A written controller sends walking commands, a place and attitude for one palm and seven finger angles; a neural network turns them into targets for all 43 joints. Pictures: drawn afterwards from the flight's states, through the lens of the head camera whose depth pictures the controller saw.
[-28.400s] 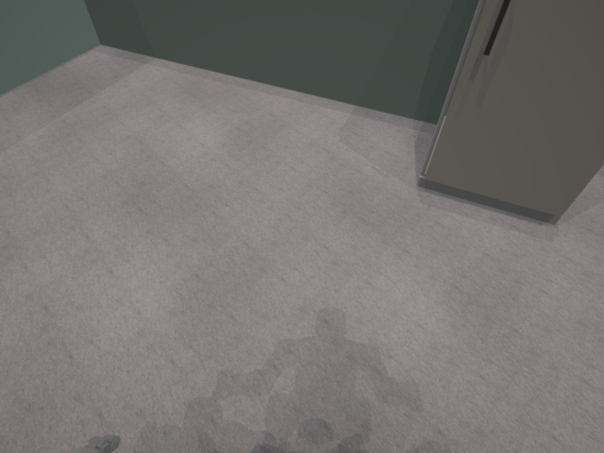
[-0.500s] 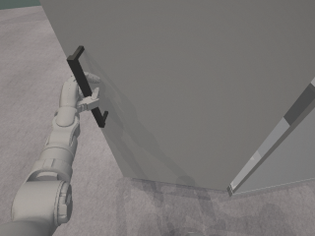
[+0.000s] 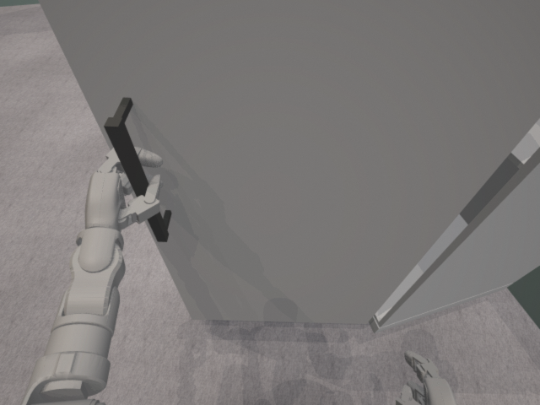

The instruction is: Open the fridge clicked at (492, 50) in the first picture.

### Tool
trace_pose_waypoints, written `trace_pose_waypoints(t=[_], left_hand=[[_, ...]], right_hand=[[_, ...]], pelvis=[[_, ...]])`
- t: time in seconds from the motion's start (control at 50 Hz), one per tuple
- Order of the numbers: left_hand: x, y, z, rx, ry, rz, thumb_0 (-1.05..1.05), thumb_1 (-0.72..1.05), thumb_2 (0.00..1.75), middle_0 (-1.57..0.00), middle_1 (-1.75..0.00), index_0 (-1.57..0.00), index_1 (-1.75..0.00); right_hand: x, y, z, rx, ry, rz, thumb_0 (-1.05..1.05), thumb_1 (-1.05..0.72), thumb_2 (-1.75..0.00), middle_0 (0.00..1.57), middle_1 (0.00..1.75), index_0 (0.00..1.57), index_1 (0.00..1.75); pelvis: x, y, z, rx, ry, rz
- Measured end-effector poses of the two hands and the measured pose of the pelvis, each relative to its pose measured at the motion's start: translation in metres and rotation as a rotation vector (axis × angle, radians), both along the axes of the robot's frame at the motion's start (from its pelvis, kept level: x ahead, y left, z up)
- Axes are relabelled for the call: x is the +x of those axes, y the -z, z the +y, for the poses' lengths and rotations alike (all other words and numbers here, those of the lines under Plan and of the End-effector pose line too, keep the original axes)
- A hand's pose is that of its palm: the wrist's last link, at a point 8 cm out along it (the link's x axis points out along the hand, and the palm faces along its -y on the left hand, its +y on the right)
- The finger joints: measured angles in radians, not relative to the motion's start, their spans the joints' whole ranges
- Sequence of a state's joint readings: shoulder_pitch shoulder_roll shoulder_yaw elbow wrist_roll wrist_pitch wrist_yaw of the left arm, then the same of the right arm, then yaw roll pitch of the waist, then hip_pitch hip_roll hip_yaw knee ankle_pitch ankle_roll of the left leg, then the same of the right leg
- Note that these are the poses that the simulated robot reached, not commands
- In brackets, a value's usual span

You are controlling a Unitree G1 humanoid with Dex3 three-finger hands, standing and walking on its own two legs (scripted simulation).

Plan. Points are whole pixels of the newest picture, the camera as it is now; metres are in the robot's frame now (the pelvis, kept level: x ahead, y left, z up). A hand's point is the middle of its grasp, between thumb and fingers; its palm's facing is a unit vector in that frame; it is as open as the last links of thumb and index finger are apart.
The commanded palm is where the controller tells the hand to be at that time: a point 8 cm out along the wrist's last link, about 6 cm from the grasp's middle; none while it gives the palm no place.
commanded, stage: stop walking and hold the door back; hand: left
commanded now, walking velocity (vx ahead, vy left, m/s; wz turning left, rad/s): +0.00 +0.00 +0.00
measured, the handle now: (147, 181) +0.42 +0.19 +0.09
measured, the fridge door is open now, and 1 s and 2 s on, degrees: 72 71 71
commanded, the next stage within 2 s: loosen the grip on the handle in 0.24 s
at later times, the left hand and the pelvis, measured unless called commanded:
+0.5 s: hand (144, 200) +0.38 +0.18 +0.10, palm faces +0.09 -0.98 -0.16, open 6.4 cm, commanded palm +0.34 +0.23 +0.10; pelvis +0.00 +0.00 +0.00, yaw +2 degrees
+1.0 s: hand (142, 208) +0.37 +0.19 +0.08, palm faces +0.11 -0.97 -0.21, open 14.4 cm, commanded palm +0.34 +0.24 +0.09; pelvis +0.01 -0.01 -0.01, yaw +3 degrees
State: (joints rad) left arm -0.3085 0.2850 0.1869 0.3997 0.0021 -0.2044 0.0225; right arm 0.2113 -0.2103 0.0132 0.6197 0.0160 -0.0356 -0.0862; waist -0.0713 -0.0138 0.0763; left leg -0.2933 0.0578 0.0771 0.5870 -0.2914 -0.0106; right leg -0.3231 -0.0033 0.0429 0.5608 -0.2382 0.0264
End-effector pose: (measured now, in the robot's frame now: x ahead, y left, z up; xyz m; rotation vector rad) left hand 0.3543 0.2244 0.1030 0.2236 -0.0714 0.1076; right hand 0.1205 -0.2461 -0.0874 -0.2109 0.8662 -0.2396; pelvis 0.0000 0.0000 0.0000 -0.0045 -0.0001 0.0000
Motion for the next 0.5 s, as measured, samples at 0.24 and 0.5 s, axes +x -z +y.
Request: trace_pose_waypoints(t=[0.24, 0.5], left_hand=[[-0.011, 0.000, 0.001, 0.006, 0.014, 0.031, -0.05, 0.65, 0.80, -0.45, -1.40, -0.45, -1.40], [-0.005, -0.003, 0.009, -0.070, 0.014, 0.063, -0.04, 0.48, 0.73, -0.46, -1.40, -0.48, -1.41]], right_hand=[[0.028, 0.001, 0.019, 0.024, -0.038, -0.009, 0.01, -0.90, -0.90, 0.20, 0.30, 0.20, 0.30], [0.006, -0.008, -0.005, 0.007, -0.076, -0.062, 0.01, -0.90, -0.90, 0.20, 0.30, 0.20, 0.30]], pelvis=[[0.009, -0.004, 0.006, 0.002, 0.001, 0.005], [-0.002, 0.000, -0.002, 0.015, -0.030, 0.033]])
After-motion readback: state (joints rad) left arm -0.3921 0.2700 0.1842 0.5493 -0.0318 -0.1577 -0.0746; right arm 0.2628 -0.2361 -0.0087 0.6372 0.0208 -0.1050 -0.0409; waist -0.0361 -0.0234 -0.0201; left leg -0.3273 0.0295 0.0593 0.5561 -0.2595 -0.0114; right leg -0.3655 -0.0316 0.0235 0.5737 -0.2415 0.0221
